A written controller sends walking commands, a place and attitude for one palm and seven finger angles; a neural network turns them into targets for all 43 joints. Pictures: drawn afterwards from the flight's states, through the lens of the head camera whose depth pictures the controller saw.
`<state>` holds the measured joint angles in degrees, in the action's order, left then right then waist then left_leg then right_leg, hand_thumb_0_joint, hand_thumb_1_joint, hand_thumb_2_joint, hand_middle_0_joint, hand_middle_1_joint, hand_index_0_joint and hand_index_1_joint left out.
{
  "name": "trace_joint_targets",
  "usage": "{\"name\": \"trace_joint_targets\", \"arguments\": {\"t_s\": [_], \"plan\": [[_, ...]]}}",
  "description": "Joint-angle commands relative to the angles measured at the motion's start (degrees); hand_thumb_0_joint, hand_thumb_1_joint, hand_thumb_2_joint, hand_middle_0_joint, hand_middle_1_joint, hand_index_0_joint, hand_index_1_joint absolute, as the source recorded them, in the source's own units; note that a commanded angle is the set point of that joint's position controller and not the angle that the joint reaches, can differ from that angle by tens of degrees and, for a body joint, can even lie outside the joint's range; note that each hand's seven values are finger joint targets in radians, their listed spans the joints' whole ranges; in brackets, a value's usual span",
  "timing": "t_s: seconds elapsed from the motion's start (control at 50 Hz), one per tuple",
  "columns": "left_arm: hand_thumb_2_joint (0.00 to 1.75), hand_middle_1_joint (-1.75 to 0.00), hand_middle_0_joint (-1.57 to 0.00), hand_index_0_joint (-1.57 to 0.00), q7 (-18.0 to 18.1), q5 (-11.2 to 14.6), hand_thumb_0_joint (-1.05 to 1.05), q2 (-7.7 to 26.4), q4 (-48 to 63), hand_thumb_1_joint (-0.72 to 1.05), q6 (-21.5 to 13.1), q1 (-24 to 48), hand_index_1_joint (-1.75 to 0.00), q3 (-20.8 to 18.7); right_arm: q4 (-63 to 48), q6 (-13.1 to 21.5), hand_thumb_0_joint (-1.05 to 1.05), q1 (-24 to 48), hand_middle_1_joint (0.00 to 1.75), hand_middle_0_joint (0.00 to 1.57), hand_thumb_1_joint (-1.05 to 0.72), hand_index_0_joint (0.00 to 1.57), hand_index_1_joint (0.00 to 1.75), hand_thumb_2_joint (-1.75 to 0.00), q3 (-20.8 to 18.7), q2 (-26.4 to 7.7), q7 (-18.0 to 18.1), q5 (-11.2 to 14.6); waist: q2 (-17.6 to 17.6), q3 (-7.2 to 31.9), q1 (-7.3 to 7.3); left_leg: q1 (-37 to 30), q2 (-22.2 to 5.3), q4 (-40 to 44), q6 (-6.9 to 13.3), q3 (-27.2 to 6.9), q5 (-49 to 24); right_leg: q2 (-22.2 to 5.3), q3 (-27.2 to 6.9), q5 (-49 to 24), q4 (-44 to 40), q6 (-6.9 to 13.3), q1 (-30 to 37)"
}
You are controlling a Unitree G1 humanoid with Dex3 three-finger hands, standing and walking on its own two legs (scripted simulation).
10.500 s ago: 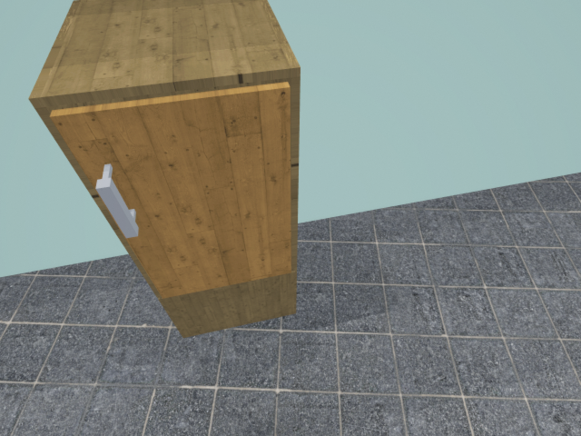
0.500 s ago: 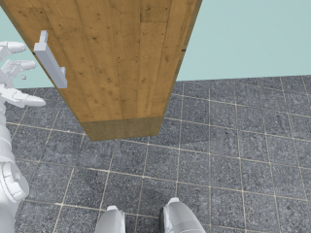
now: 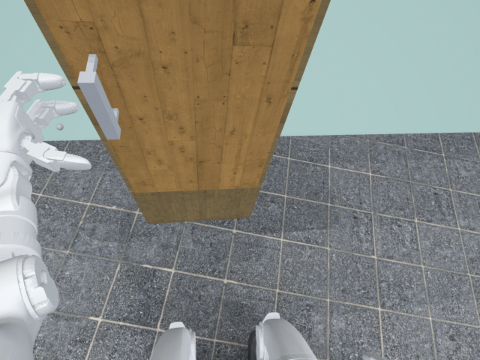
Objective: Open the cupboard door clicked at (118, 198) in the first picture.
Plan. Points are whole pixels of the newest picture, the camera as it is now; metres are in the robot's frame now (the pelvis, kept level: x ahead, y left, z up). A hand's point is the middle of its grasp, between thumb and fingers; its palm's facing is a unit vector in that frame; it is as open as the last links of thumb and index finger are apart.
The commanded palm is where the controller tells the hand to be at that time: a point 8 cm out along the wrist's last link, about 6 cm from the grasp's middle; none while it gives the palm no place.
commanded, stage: move the hooked fingers beside the handle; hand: left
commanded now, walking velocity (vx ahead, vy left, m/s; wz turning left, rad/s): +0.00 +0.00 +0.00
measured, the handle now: (103, 99) +0.53 +0.21 +0.06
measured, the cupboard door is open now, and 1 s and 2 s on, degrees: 0 0 1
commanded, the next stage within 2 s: slide the fingers in behind the handle in 0.04 s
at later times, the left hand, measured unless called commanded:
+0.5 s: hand (80, 124) +0.47 +0.24 +0.06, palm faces +0.04 -1.00 +0.00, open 14.0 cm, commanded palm +0.45 +0.28 +0.07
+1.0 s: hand (99, 127) +0.47 +0.21 +0.06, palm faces +0.03 -1.00 +0.00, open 14.0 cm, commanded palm +0.44 +0.25 +0.07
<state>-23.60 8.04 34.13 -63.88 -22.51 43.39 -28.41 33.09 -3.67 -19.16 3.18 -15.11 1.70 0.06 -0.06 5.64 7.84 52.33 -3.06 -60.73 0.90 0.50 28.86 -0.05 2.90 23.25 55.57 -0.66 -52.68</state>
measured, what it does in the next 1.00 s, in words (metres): stands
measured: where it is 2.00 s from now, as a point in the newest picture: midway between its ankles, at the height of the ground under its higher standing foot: outside the picture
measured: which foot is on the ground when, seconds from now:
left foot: down 0.00-1.00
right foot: down 0.00-1.00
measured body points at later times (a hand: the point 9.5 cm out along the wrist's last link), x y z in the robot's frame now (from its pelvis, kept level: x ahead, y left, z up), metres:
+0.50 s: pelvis +0.00 +0.00 +0.00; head +0.13 +0.02 +0.43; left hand +0.47 +0.29 +0.07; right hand +0.03 -0.27 -0.11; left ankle -0.01 +0.10 -0.67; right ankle +0.03 -0.13 -0.67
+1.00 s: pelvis +0.00 +0.00 +0.00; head +0.12 +0.02 +0.44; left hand +0.46 +0.26 +0.07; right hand +0.05 -0.27 -0.11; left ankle -0.01 +0.10 -0.67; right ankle +0.03 -0.13 -0.67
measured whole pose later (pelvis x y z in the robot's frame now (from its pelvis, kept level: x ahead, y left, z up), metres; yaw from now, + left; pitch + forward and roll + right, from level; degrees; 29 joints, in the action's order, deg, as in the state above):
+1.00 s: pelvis +0.00 +0.00 +0.00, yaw +0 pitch +20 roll -2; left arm -16.3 8.0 25.6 -59.0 -23.3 41.7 -22.4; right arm 34.4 -3.3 -20.1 1.9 -14.7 0.5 -0.2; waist -0.5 6.5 7.4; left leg 51.3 -2.8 -60.2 0.6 0.6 28.8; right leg -0.3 2.6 23.7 55.9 -0.5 -52.1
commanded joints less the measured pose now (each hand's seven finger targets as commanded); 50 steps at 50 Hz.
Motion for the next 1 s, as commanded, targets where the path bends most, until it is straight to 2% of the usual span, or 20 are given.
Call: {"name": "trace_joint_targets", "arguments": {"t_s": [0.0,0.08,0.12,0.16,0.22,0.24,0.3,0.34,0.42,0.48,0.52,0.56,0.64,0.76,0.78,0.8,0.82,0.86,0.9,0.98], "plan": [[0.3,-1.2,-0.3,-0.3,-0.9,1.5,0.0,17.6,11.6,-0.5,-4.0,21.9,-1.2,-1.9,-2.4,0.7,0.0,-9.1,0.3,0.2,-0.9,0.2,0.3,-0.9,-4.5,-11.3,1.1,0.0,-9.1,26.3,-0.14,-17.8,1.4,7.2,0.0,-2.4,-25.6,2.5,-0.9,-17.2,-4.4,1.9,12.6],[0.3,-1.2,-0.3,-0.3,-1.6,1.8,0.0,16.4,9.4,-0.5,-3.0,23.6,-1.2,-0.4,-1.9,0.7,0.0,-9.3,0.3,0.2,-0.9,0.2,0.3,-0.9,-4.4,-11.6,1.4,0.1,-7.5,23.0,1.17,-15.7,1.3,7.3,0.3,-2.8,-22.4,2.6,-0.5,-14.6,-4.7,2.0,10.4],[0.3,-1.2,-0.3,-0.3,-1.6,1.7,0.0,17.9,11.0,-0.5,-3.3,23.7,-1.2,-1.6,-1.8,0.8,0.0,-9.8,0.3,0.2,-0.9,0.2,0.3,-0.9,-4.6,-11.8,1.5,0.0,-8.2,26.6,0.49,-17.2,1.3,7.1,0.1,-3.0,-24.0,2.5,-0.7,-15.5,-4.4,1.8,11.1],[0.3,-1.2,-0.3,-0.3,-1.4,2.0,0.0,14.3,13.3,-0.5,-3.6,24.7,-1.2,1.0,-1.6,1.0,0.0,-9.5,0.3,0.2,-0.9,0.2,0.3,-0.9,-4.7,-11.3,1.2,-0.1,-11.2,26.9,0.81,-19.5,1.2,7.1,-0.2,-3.1,-24.8,2.4,-0.4,-14.8,-4.5,1.9,9.2],[0.3,-1.2,-0.3,-0.3,-0.6,2.2,0.0,14.4,13.0,-0.5,-3.4,23.4,-1.2,0.2,-1.3,0.8,0.0,-10.1,0.3,0.2,-0.9,0.2,0.3,-0.9,-4.9,-11.5,1.0,-0.1,-9.0,27.3,0.39,-19.8,1.0,7.2,-0.3,-3.7,-26.2,2.6,0.1,-15.0,-4.3,1.9,9.5],[0.3,-1.2,-0.3,-0.3,-0.3,2.2,0.0,12.9,13.2,-0.5,-3.1,23.1,-1.2,1.2,-1.4,0.8,0.0,-10.0,0.3,0.2,-0.9,0.2,0.3,-0.9,-4.9,-11.2,0.9,0.0,-10.4,26.9,0.33,-20.0,1.2,7.3,-0.3,-3.3,-26.1,2.5,-0.1,-15.1,-4.6,1.9,9.3],[0.3,-1.2,-0.3,-0.3,1.5,1.4,0.0,15.9,14.4,-0.5,-2.8,23.1,-1.2,-1.1,-1.5,0.5,0.0,-10.3,0.3,0.2,-0.9,0.2,0.3,-0.9,-4.9,-11.4,0.9,-0.2,-9.5,27.8,-0.36,-18.9,1.3,7.5,-0.2,-3.2,-26.0,2.5,-0.2,-15.7,-4.3,1.9,11.0],[0.3,-1.2,-0.3,-0.3,2.5,1.0,0.0,14.2,16.1,-0.5,-3.1,21.6,-1.2,-0.4,-2.1,0.6,0.0,-10.1,0.3,0.2,-0.9,0.2,0.3,-0.9,-5.0,-10.9,0.6,-0.2,-10.8,28.0,-0.79,-20.0,1.3,7.7,-0.3,-2.9,-27.0,2.4,-0.1,-16.3,-4.6,1.9,11.3],[0.3,-1.2,-0.3,-0.3,4.0,1.3,0.0,14.8,16.3,-0.5,-3.5,18.5,-1.2,-2.0,-2.5,0.5,0.0,-10.1,0.3,0.2,-0.9,0.2,0.3,-0.9,-5.0,-10.7,0.3,-0.2,-8.5,28.1,-1.44,-18.2,1.4,7.9,-0.1,-2.2,-27.4,2.6,-0.6,-18.7,-4.7,1.8,14.7],[0.3,-1.2,-0.3,-0.3,4.0,0.9,0.0,14.2,14.5,-0.5,-3.3,18.7,-1.2,-1.3,-2.8,0.4,0.0,-9.9,0.3,0.2,-0.9,0.2,0.3,-0.9,-4.9,-10.6,0.4,-0.1,-6.3,24.9,-0.76,-15.2,1.6,8.2,0.3,-1.7,-24.2,2.6,-0.9,-18.3,-5.0,1.9,15.6],[0.3,-1.2,-0.3,-0.3,3.8,0.9,0.0,12.2,14.4,-0.5,-3.5,19.6,-1.2,0.4,-2.6,0.5,0.0,-9.6,0.3,0.2,-0.9,0.2,0.3,-0.9,-4.8,-10.3,0.4,0.0,-7.9,24.7,-0.33,-15.9,1.7,8.3,0.3,-1.5,-23.9,2.5,-1.1,-18.0,-5.3,1.7,14.9],[0.3,-1.2,-0.3,-0.3,3.8,1.3,0.0,12.7,14.3,-0.5,-3.8,18.9,-1.2,-0.4,-2.6,0.6,0.0,-9.5,0.3,0.2,-0.9,0.2,0.3,-0.9,-4.9,-10.5,0.4,0.0,-6.8,24.8,-0.51,-15.2,1.7,8.2,0.3,-1.3,-23.0,2.4,-1.3,-17.8,-5.4,1.7,15.4],[0.3,-1.2,-0.3,-0.3,3.5,1.6,0.0,9.6,14.2,-0.5,-4.3,21.4,-1.2,2.3,-1.9,1.0,0.0,-9.4,0.3,0.2,-0.9,0.2,0.3,-0.9,-5.0,-10.3,0.4,0.0,-6.9,24.5,0.57,-16.6,1.5,8.0,0.2,-1.9,-23.1,2.5,-0.9,-17.0,-5.2,1.7,13.2],[0.3,-1.2,-0.3,-0.3,4.4,1.5,0.0,7.1,15.1,-0.5,-4.3,22.3,-1.2,3.9,-1.6,1.1,0.0,-9.1,0.3,0.2,-0.9,0.2,0.3,-0.9,-5.1,-10.1,0.1,-0.1,-8.0,25.4,0.35,-18.3,1.6,7.7,-0.2,-2.4,-25.0,2.3,-0.5,-17.3,-4.6,1.8,12.1],[0.3,-1.2,-0.3,-0.3,4.8,1.4,0.0,8.1,16.4,-0.5,-4.6,22.1,-1.2,2.9,-1.8,1.1,0.0,-9.4,0.3,0.2,-0.9,0.2,0.3,-0.9,-5.3,-10.2,0.1,-0.2,-8.0,26.8,-0.17,-19.2,1.5,7.3,-0.1,-2.6,-27.0,2.4,-0.4,-18.3,-4.1,2.0,12.3],[0.3,-1.2,-0.3,-0.3,5.1,1.1,0.0,7.7,17.1,-0.5,-4.6,22.3,-1.2,3.4,-1.8,1.1,0.0,-9.2,0.3,0.2,-0.9,0.2,0.3,-0.9,-5.3,-10.1,0.1,-0.1,-9.9,28.0,-0.29,-20.6,1.5,7.3,-0.4,-2.6,-27.8,2.3,-0.5,-18.2,-4.1,2.0,11.6],[0.3,-1.2,-0.3,-0.3,5.5,1.2,0.0,5.5,17.2,-0.5,-4.5,23.0,-1.2,5.0,-1.6,1.2,0.0,-9.0,0.3,0.2,-0.9,0.2,0.3,-0.9,-5.2,-9.7,-0.1,-0.2,-9.7,27.6,0.08,-20.8,1.5,7.3,-0.5,-2.8,-27.7,2.3,-0.3,-18.0,-4.1,1.9,11.4],[0.3,-1.2,-0.3,-0.3,6.6,1.1,0.0,7.1,16.9,-0.5,-4.5,21.2,-1.2,3.1,-1.8,1.2,0.0,-9.0,0.3,0.2,-0.9,0.2,0.3,-0.9,-5.3,-10.0,-0.1,-0.2,-7.4,27.4,-0.57,-19.4,1.5,7.6,-0.4,-2.7,-26.9,2.4,-0.3,-18.1,-4.2,1.9,12.9],[0.3,-1.2,-0.3,-0.3,7.1,0.9,0.0,4.9,16.7,-0.5,-4.4,21.0,-1.2,4.8,-1.8,1.3,0.0,-8.8,0.3,0.2,-0.9,0.2,0.3,-0.9,-5.2,-9.6,-0.3,-0.2,-7.8,26.7,-0.17,-19.3,1.6,7.6,-0.4,-2.4,-27.3,2.3,-0.3,-18.8,-4.3,1.8,12.7],[0.3,-1.2,-0.3,-0.3,8.7,0.4,0.0,4.8,17.0,-0.5,-4.7,20.7,-1.2,4.5,-2.3,1.4,0.0,-8.6,0.3,0.2,-0.9,0.2,0.3,-0.9,-5.4,-9.6,-0.5,-0.2,-6.4,26.1,-0.43,-18.0,1.8,7.8,-0.2,-2.3,-24.8,2.3,-0.5,-17.9,-4.4,1.9,13.5]]}}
